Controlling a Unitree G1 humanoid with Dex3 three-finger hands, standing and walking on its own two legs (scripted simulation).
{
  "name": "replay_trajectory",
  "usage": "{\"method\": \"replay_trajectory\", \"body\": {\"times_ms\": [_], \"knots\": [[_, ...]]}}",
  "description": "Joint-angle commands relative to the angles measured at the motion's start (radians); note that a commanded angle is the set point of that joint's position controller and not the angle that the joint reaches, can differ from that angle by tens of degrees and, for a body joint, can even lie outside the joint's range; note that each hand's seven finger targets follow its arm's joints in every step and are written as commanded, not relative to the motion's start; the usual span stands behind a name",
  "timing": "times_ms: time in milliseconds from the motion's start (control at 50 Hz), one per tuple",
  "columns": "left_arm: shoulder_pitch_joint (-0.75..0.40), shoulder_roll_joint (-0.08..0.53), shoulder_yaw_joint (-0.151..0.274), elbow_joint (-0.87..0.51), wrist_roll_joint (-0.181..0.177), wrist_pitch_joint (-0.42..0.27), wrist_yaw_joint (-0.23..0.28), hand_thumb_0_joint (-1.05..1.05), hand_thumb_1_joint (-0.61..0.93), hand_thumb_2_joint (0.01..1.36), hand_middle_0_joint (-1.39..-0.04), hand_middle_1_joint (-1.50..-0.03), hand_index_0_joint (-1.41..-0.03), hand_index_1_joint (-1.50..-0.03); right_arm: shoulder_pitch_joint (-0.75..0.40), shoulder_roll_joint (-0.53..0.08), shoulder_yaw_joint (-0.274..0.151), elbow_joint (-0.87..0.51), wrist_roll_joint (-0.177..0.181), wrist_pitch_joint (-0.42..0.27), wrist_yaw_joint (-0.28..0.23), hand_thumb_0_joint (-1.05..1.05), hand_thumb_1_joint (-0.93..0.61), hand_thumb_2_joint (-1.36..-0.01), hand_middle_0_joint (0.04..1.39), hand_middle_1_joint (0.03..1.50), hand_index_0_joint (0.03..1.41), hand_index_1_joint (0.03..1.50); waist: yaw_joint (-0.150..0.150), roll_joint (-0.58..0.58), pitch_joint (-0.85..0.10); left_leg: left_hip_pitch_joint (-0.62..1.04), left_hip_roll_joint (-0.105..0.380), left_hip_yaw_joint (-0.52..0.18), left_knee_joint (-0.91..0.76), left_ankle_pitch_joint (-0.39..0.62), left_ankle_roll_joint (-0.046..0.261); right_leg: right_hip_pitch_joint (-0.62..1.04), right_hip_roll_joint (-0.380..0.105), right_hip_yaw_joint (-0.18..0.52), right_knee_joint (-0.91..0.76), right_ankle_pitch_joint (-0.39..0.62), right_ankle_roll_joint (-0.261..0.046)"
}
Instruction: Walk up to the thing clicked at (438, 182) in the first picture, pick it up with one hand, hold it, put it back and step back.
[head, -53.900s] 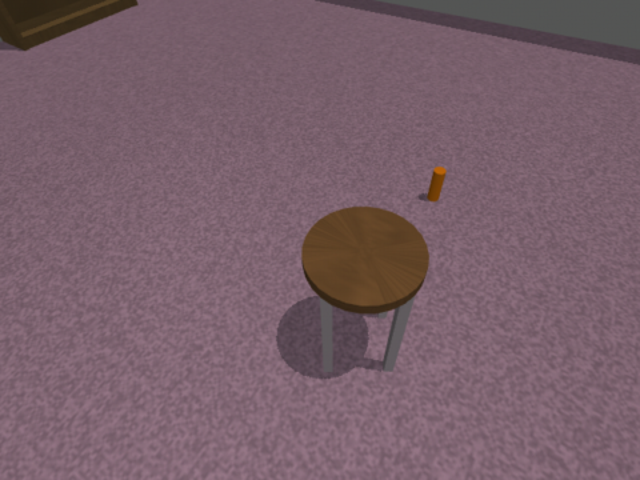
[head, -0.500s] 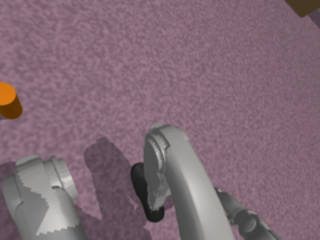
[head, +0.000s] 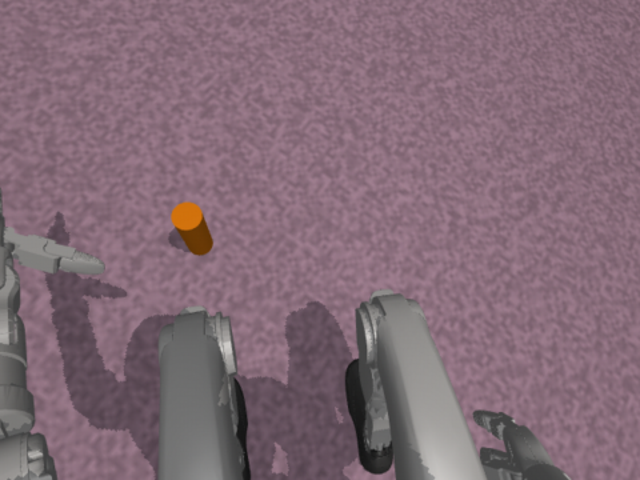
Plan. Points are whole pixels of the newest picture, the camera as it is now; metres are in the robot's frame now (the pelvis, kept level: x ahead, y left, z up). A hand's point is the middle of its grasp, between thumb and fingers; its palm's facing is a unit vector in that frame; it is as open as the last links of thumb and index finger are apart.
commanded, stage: home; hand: left
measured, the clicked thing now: (194, 231) +0.49 +0.20 -0.33
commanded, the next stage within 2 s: none
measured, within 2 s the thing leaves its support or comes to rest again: neither
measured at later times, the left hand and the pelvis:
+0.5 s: hand out of the picture +0.30 +0.25 +0.12, palm faces +0.21 -0.91 -0.37, open 17.2 cm; pelvis +0.05 -0.01 +0.21, yaw +6 degrees
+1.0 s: hand out of the picture +0.22 +0.20 +0.25, palm faces +0.24 -0.92 -0.30, open 17.3 cm; pelvis +0.08 +0.00 +0.30, yaw +8 degrees
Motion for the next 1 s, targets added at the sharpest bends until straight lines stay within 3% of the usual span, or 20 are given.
{"method": "replay_trajectory", "body": {"times_ms": [0,40,60,180,240,260,280,300,380,400,460,500,560,580,620,640,680,700,800,980], "knots": [[-0.149,0.245,0.054,-0.359,-0.036,-0.013,0.055,0.0,-0.45,0.116,-0.064,-0.073,-0.064,-0.074,0.102,-0.199,-0.108,-0.101,0.02,-0.045,-0.044,0.0,-0.896,-0.902,0.201,0.301,0.201,0.301,0.023,0.212,-0.641,0.65,-0.01,0.01,-0.463,-0.002,0.017,0.387,0.018,-0.035,-0.371,0.058,-0.083],[-0.021,0.176,0.033,-0.297,-0.045,0.015,0.068,0.0,-0.456,0.113,-0.065,-0.074,-0.065,-0.074,0.082,-0.189,-0.112,-0.111,0.025,-0.061,-0.059,0.0,-0.895,-0.902,0.201,0.301,0.201,0.301,0.018,0.179,-0.586,0.678,-0.014,0.021,-0.513,-0.015,0.019,0.439,0.012,-0.023,-0.436,0.037,-0.081],[-0.08,0.175,0.02,-0.39,-0.052,0.015,0.076,0.0,-0.449,0.117,-0.065,-0.074,-0.064,-0.075,0.079,-0.173,-0.111,-0.113,0.024,-0.071,-0.067,0.0,-0.895,-0.902,0.201,0.301,0.201,0.301,0.02,0.177,-0.612,0.698,-0.016,0.036,-0.521,0.015,0.019,0.486,0.012,-0.016,-0.468,0.056,-0.08],[0.119,0.03,-0.044,-0.302,-0.074,0.064,0.101,0.0,-0.497,0.088,-0.06,-0.065,-0.059,-0.065,0.072,-0.154,-0.12,-0.115,0.028,-0.129,-0.102,0.0,-0.895,-0.902,0.201,0.301,0.201,0.301,0.018,0.12,-0.535,0.843,-0.027,0.073,-0.631,0.16,0.02,0.659,0.0,0.004,-0.623,0.175,-0.074],[0.155,-0.037,-0.098,-0.375,-0.094,0.079,0.107,0.0,-0.516,0.078,-0.058,-0.062,-0.057,-0.063,0.059,-0.139,-0.116,-0.141,0.034,-0.155,-0.114,0.0,-0.895,-0.902,0.201,0.301,0.201,0.301,0.038,0.127,-0.547,0.967,-0.029,0.075,-0.707,0.236,0.013,0.755,-0.004,0.006,-0.693,0.243,-0.073],[0.271,-0.027,-0.072,-0.305,-0.091,0.098,0.115,0.0,-0.526,0.071,-0.055,-0.058,-0.054,-0.059,0.07,-0.143,-0.123,-0.131,0.035,-0.162,-0.118,0.0,-0.895,-0.902,0.201,0.301,0.201,0.301,0.044,0.112,-0.516,0.974,-0.03,0.081,-0.725,0.272,0.015,0.804,-0.007,0.009,-0.719,0.281,-0.068],[0.258,-0.046,-0.089,-0.334,-0.095,0.105,0.119,0.0,-0.526,0.071,-0.056,-0.059,-0.055,-0.06,0.078,-0.144,-0.121,-0.133,0.035,-0.168,-0.121,0.0,-0.895,-0.902,0.201,0.301,0.201,0.301,0.036,0.09,-0.513,0.992,-0.031,0.078,-0.753,0.291,0.016,0.84,-0.008,0.005,-0.74,0.301,-0.069],[0.236,-0.063,-0.112,-0.401,-0.102,0.107,0.121,0.0,-0.517,0.076,-0.057,-0.061,-0.056,-0.061,0.071,-0.128,-0.113,-0.138,0.037,-0.177,-0.123,0.0,-0.895,-0.902,0.201,0.301,0.201,0.301,0.052,0.104,-0.525,1.037,-0.032,0.081,-0.775,0.309,0.013,0.873,-0.009,0.011,-0.762,0.32,-0.068],[0.374,-0.095,-0.115,-0.417,-0.113,0.143,0.15,0.0,-0.528,0.07,-0.056,-0.06,-0.055,-0.06,0.078,-0.12,-0.11,-0.155,0.042,-0.202,-0.143,0.0,-0.895,-0.902,0.201,0.301,0.201,0.301,0.064,0.094,-0.487,1.147,-0.035,0.08,-0.888,0.348,0.007,1.0,-0.013,0.005,-0.858,0.35,-0.067],[0.467,-0.097,-0.114,-0.373,-0.114,0.158,0.156,0.0,-0.548,0.059,-0.054,-0.056,-0.053,-0.057,0.07,-0.117,-0.105,-0.16,0.043,-0.208,-0.148,0.0,-0.895,-0.902,0.201,0.301,0.201,0.301,0.068,0.072,-0.441,1.142,-0.039,0.084,-0.918,0.326,0.01,1.035,-0.015,0.007,-0.891,0.333,-0.064],[0.392,-0.139,-0.177,-0.565,-0.126,0.169,0.171,0.0,-0.546,0.061,-0.056,-0.058,-0.055,-0.059,0.076,-0.098,-0.096,-0.178,0.045,-0.231,-0.166,0.0,-0.895,-0.902,0.201,0.301,0.201,0.301,0.062,0.099,-0.429,1.234,-0.043,0.095,-0.998,0.309,0.007,1.123,-0.021,0.019,-0.982,0.323,-0.063],[0.559,-0.172,-0.185,-0.494,-0.125,0.2,0.179,0.0,-0.583,0.04,-0.052,-0.053,-0.052,-0.053,0.086,-0.099,-0.099,-0.163,0.046,-0.248,-0.178,0.0,-0.895,-0.902,0.201,0.301,0.201,0.301,0.065,0.075,-0.37,1.276,-0.043,0.096,-1.038,0.349,0.006,1.163,-0.019,0.013,-1.019,0.36,-0.061],[0.609,-0.216,-0.233,-0.562,-0.127,0.226,0.188,0.0,-0.556,0.058,-0.059,-0.061,-0.058,-0.062,0.093,-0.088,-0.093,-0.179,0.043,-0.267,-0.193,0.0,-0.895,-0.902,0.201,0.301,0.201,0.301,0.06,0.076,-0.315,1.338,-0.044,0.097,-1.114,0.367,0.003,1.238,-0.017,0.007,-1.083,0.376,-0.061],[0.597,-0.196,-0.224,-0.635,-0.128,0.23,0.195,0.0,-0.535,0.067,-0.057,-0.061,-0.057,-0.062,0.097,-0.093,-0.095,-0.184,0.042,-0.271,-0.199,0.0,-0.896,-0.902,0.201,0.301,0.201,0.301,0.067,0.106,-0.322,1.379,-0.044,0.1,-1.142,0.373,0.0,1.256,-0.015,0.002,-1.102,0.378,-0.061],[0.706,-0.238,-0.258,-0.611,-0.13,0.257,0.196,0.0,-0.524,0.076,-0.062,-0.066,-0.061,-0.067,0.092,-0.082,-0.089,-0.199,0.044,-0.282,-0.21,0.0,-0.896,-0.902,0.201,0.301,0.201,0.301,0.059,0.063,-0.249,1.39,-0.047,0.103,-1.187,0.348,0.003,1.296,-0.013,0.0,-1.158,0.359,-0.057],[0.693,-0.252,-0.278,-0.703,-0.135,0.26,0.198,0.0,-0.534,0.068,-0.058,-0.062,-0.057,-0.062,0.088,-0.068,-0.081,-0.208,0.045,-0.29,-0.214,0.0,-0.896,-0.902,0.201,0.301,0.201,0.301,0.067,0.062,-0.245,1.411,-0.048,0.103,-1.209,0.348,0.002,1.321,-0.013,-0.002,-1.176,0.361,-0.056],[0.818,-0.257,-0.27,-0.691,-0.135,0.284,0.202,0.0,-0.544,0.06,-0.053,-0.056,-0.052,-0.057,0.089,-0.073,-0.082,-0.208,0.042,-0.301,-0.224,0.0,-0.896,-0.902,0.201,0.301,0.201,0.301,0.079,0.069,-0.211,1.441,-0.047,0.107,-1.24,0.354,0.0,1.345,-0.008,-0.01,-1.2,0.357,-0.058],[0.846,-0.277,-0.296,-0.737,-0.137,0.292,0.2,0.0,-0.505,0.083,-0.056,-0.063,-0.056,-0.063,0.081,-0.073,-0.081,-0.219,0.041,-0.307,-0.227,0.0,-0.896,-0.902,0.201,0.301,0.201,0.301,0.08,0.059,-0.199,1.456,-0.044,0.101,-1.262,0.36,-0.002,1.357,-0.005,-0.019,-1.208,0.358,-0.058],[0.942,-0.307,-0.318,-0.826,-0.14,0.32,0.194,0.0,-0.549,0.056,-0.049,-0.054,-0.049,-0.054,0.077,-0.068,-0.079,-0.245,0.035,-0.332,-0.236,0.0,-0.897,-0.901,0.201,0.301,0.201,0.301,0.074,0.029,-0.081,1.478,-0.044,0.103,-1.316,0.345,-0.002,1.373,0.006,-0.038,-1.259,0.34,-0.053],[0.936,-0.316,-0.309,-0.872,-0.131,0.319,0.175,0.0,-0.509,0.079,-0.053,-0.061,-0.053,-0.061,0.085,-0.071,-0.082,-0.243,0.016,-0.374,-0.242,0.0,-0.897,-0.901,0.201,0.301,0.201,0.301,0.063,0.013,-0.068,1.518,-0.055,0.119,-1.316,0.383,0.001,1.409,-0.005,-0.02,-1.293,0.382,-0.044]]}}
